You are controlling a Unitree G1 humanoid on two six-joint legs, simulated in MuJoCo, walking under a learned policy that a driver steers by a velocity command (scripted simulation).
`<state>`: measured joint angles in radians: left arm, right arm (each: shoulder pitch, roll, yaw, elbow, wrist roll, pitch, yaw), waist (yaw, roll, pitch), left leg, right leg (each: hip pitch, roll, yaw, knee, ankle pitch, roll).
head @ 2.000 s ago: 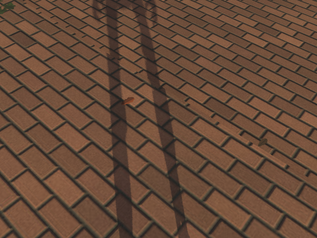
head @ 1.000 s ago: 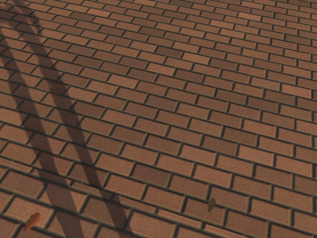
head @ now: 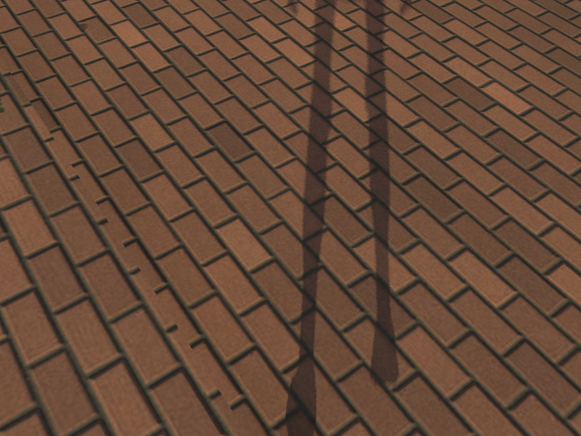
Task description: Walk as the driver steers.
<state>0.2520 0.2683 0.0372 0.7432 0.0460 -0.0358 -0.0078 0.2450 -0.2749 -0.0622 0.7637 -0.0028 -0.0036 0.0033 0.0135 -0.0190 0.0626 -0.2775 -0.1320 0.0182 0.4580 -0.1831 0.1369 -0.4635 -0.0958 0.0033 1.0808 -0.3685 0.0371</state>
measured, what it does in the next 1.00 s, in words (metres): goes down, turning right: right foot 0.14 m lower, then left foot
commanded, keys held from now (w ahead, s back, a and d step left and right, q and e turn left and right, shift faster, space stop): w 0.08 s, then w+e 0.88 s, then w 0.04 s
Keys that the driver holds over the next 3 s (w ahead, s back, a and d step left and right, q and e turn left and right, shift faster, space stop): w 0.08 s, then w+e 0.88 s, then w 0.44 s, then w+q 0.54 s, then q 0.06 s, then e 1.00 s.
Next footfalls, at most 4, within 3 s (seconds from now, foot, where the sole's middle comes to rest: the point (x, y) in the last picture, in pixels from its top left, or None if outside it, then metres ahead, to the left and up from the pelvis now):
0.50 right None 0.47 -0.15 -0.91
0.94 left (303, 334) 0.77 -0.01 -0.91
1.42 right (404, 301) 0.89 -0.30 -0.91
1.94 left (372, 208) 1.23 -0.24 -0.91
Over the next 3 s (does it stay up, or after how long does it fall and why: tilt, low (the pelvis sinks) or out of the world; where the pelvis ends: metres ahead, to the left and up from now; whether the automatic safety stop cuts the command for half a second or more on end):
stays up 1.26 -0.28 -0.14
